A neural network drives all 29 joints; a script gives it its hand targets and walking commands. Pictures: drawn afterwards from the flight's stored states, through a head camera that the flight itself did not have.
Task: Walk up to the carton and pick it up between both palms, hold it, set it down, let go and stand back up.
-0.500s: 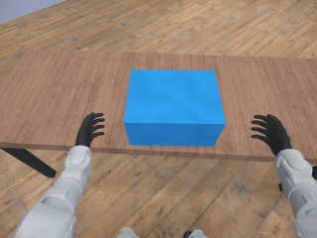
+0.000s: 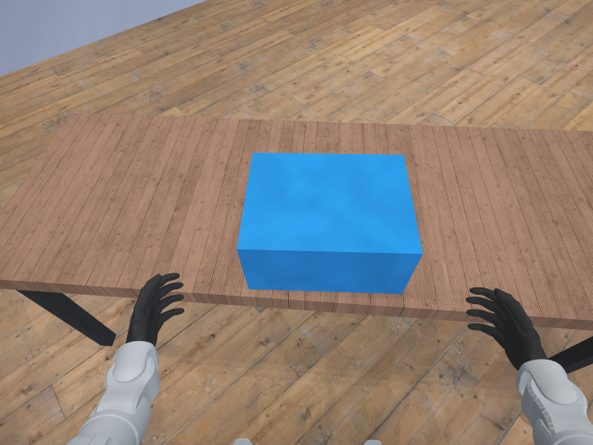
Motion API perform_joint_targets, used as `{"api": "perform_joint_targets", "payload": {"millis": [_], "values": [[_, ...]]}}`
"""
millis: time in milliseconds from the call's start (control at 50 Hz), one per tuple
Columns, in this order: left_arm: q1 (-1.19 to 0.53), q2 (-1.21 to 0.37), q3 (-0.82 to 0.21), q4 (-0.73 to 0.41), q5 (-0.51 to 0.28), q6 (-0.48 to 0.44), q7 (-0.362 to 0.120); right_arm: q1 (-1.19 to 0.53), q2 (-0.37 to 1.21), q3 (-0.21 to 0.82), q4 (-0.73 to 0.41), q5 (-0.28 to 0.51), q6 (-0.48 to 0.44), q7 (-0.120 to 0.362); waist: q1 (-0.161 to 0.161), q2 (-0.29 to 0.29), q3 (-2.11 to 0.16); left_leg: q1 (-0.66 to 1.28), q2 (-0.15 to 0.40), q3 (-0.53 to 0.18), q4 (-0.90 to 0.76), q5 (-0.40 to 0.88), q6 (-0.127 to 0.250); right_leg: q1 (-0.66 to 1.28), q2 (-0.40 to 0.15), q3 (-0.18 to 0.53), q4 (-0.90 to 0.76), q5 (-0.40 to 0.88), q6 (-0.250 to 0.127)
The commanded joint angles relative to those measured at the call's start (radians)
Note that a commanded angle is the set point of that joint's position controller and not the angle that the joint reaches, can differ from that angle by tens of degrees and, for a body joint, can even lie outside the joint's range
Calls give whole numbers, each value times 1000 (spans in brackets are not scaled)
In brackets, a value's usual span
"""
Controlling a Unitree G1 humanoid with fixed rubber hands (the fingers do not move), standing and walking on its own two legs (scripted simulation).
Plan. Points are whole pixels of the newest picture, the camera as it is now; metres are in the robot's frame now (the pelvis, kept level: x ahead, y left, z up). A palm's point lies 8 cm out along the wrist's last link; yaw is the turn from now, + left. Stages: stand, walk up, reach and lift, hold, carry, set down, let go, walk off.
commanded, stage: set down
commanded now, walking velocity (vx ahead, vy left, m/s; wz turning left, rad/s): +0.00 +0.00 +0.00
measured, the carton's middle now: (325, 222) +0.53 -0.03 -0.10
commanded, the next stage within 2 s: let go in 0.90 s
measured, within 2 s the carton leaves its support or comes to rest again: neither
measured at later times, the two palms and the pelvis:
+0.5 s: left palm (131, 376) +0.23 +0.24 -0.04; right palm (519, 371) +0.25 -0.28 -0.06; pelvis +0.03 -0.02 +0.02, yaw +1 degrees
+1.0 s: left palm (112, 404) +0.20 +0.26 -0.04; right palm (503, 401) +0.21 -0.25 -0.05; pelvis +0.05 +0.00 +0.04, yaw +1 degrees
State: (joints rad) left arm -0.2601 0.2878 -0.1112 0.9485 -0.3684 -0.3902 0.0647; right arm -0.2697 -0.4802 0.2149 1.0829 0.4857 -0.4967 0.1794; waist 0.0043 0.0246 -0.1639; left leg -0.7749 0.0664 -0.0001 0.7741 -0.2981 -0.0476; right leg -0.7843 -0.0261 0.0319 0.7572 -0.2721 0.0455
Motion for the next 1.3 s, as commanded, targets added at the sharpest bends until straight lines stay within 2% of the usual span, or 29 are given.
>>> {"api": "perform_joint_targets", "payload": {"millis": [0,20,60,80,100,120,140,180,200,220,240,340,380,400,460,480,500,520,600,620,680,700,740,800,820,860,900,940,1280], "values": [[-101,55,66,-193,90,-19,-19,-124,-90,-115,-110,-80,-43,-42,30,-78,-269,312,-86,2,-204,40,-12,372,72,-28,-175,121,-14],[-119,65,70,-203,80,-17,-21,-133,-88,-117,-106,-91,-39,-43,11,-89,-255,299,-93,10,-210,26,-8,384,69,-32,-183,111,-9],[-65,66,78,-220,82,-19,-25,-86,-77,-130,-129,-104,-42,-54,17,-98,-247,305,-99,8,-236,19,-5,418,64,-27,-191,123,-10],[-140,95,90,-312,64,-37,-12,-157,-81,-144,-205,-99,-54,-58,32,-86,-290,281,-106,22,-233,38,-4,424,62,-30,-188,130,-9],[-62,53,76,-212,85,-6,-19,-103,-88,-129,-103,-117,-30,-53,9,-82,-228,294,-102,12,-246,37,-9,437,64,-32,-196,134,-15],[-66,76,93,-248,96,-6,-23,-100,-85,-128,-122,-116,-32,-55,24,-82,-242,311,-106,19,-250,60,-11,453,66,-33,-200,150,-11],[-78,83,87,-281,81,-15,-21,-100,-78,-136,-158,-119,-36,-55,12,-92,-257,313,-108,19,-256,56,-8,454,62,-35,-207,146,-8],[-8,84,106,-220,110,7,-30,-47,-57,-125,-111,-141,-19,-61,12,-109,-238,309,-120,31,-266,67,-5,494,55,-24,-223,171,-13],[-29,96,115,-298,96,-15,-27,-61,-41,-124,-174,-126,-34,-65,20,-107,-262,302,-122,41,-267,93,0,517,53,-22,-218,203,-12],[39,64,102,-163,117,25,-47,-18,-31,-99,-60,-149,-6,-66,-2,-117,-177,301,-128,49,-282,79,-1,528,48,-18,-237,188,-12],[107,58,117,-125,137,37,-67,54,5,-80,-26,-174,0,-79,4,-138,-141,305,-136,58,-296,86,7,574,40,-3,-254,220,-11],[49,86,137,-291,121,27,-56,-15,-2,-131,-174,-190,-25,-91,11,-126,-177,312,-139,54,-332,94,17,621,46,-18,-269,225,-14],[116,74,147,-202,158,62,-60,31,8,-124,-108,-225,-4,-91,11,-131,-137,342,-148,62,-347,114,12,626,47,-19,-298,236,-14],[109,79,147,-273,148,54,-56,24,13,-143,-152,-228,-13,-94,16,-121,-169,359,-142,64,-343,130,11,632,45,-20,-288,249,-14],[183,72,163,-174,192,117,-81,79,38,-135,-78,-275,18,-112,0,-145,-103,388,-152,76,-362,135,11,680,45,-21,-314,285,-8],[172,97,176,-281,170,99,-82,90,64,-140,-160,-274,6,-124,7,-159,-133,378,-150,76,-355,157,18,709,38,-15,-305,333,-5],[185,85,169,-258,175,107,-88,111,72,-141,-142,-278,8,-133,-11,-143,-110,399,-150,76,-362,169,18,710,43,-21,-308,350,-6],[183,87,184,-282,203,125,-83,100,62,-152,-142,-287,14,-130,17,-125,-109,413,-154,76,-369,194,11,714,45,-20,-319,366,-6],[226,59,177,-411,214,137,-68,128,51,-187,-211,-293,1,-135,12,-87,-130,483,-141,70,-374,283,-2,721,63,-40,-327,420,-18],[272,57,178,-338,234,165,-85,172,75,-178,-152,-307,19,-144,4,-95,-83,511,-140,69,-373,287,-3,725,60,-34,-340,430,-20],[299,60,183,-351,258,208,-97,215,104,-174,-155,-320,40,-157,9,-84,-15,549,-133,71,-383,301,1,718,62,-47,-358,423,-20],[301,60,184,-404,254,217,-97,219,100,-178,-198,-319,40,-158,28,-90,-50,568,-125,67,-384,318,1,731,66,-46,-360,430,-25],[311,31,174,-403,271,249,-93,212,85,-191,-183,-335,53,-157,16,-62,-21,602,-117,63,-392,346,-7,707,80,-63,-368,389,-31],[326,37,173,-456,276,287,-96,252,120,-201,-236,-349,71,-166,31,-59,11,635,-110,64,-392,354,-9,702,76,-63,-387,368,-35],[329,34,175,-402,300,318,-101,258,126,-197,-188,-366,90,-168,25,-45,46,652,-113,67,-398,338,-8,696,75,-64,-400,345,-39],[329,38,180,-509,304,323,-91,273,128,-220,-272,-370,86,-170,31,-42,15,657,-107,65,-398,366,-11,706,80,-66,-397,349,-40],[335,28,179,-471,322,358,-84,265,132,-228,-252,-391,105,-167,37,-30,53,698,-103,66,-400,371,-11,682,87,-70,-417,300,-47],[324,20,177,-415,336,403,-88,261,139,-230,-211,-412,137,-167,30,-39,96,699,-104,70,-408,317,-7,657,88,-72,-432,246,-48],[335,43,163,-521,341,485,-71,317,208,-258,-350,-469,221,-172,42,-77,133,644,-103,92,-437,133,30,662,67,-75,-434,103,-41]]}}
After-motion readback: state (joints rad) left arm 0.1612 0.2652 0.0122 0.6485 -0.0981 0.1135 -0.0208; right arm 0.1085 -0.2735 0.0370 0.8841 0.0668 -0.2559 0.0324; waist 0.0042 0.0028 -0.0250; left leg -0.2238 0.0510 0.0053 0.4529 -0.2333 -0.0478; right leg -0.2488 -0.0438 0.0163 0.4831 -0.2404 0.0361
